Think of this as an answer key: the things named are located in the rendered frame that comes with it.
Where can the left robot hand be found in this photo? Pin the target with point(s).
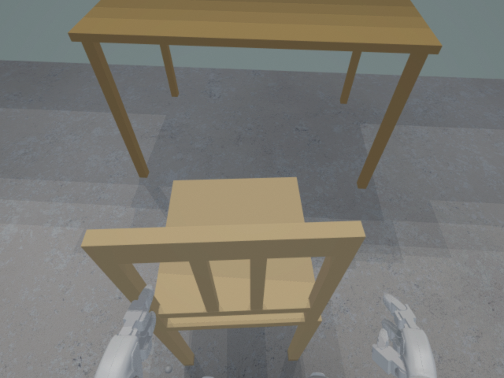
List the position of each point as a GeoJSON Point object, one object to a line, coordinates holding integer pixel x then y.
{"type": "Point", "coordinates": [127, 350]}

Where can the table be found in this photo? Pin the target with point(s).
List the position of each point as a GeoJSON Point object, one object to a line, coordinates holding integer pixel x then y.
{"type": "Point", "coordinates": [384, 26]}

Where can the chair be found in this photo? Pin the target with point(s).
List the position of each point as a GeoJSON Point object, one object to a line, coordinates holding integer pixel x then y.
{"type": "Point", "coordinates": [235, 253]}

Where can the right robot hand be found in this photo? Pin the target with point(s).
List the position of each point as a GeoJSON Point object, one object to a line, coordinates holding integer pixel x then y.
{"type": "Point", "coordinates": [412, 354]}

